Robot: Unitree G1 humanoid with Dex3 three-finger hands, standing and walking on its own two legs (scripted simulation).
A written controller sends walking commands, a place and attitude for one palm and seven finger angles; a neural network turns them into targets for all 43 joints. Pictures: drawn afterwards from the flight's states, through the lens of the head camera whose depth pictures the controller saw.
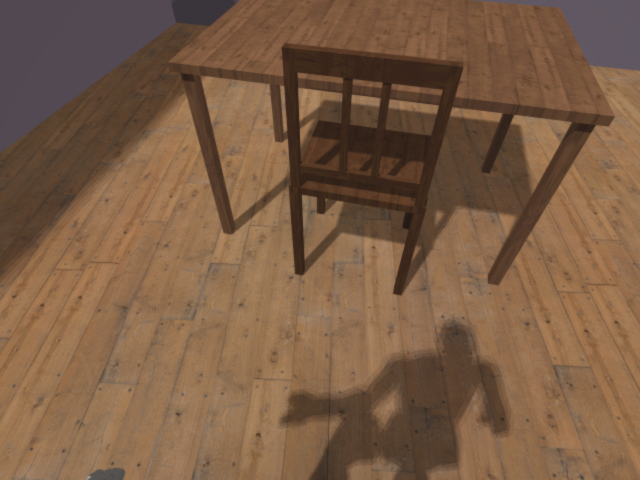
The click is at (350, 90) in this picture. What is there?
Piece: chair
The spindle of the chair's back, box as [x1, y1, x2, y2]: [339, 78, 352, 171]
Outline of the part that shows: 343,78 339,171 345,171 346,168 352,79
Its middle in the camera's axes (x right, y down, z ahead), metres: +0.06 -0.29 +1.02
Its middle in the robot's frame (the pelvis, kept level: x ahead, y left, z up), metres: +0.95 -0.01 -0.09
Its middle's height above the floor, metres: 0.68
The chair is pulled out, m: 0.00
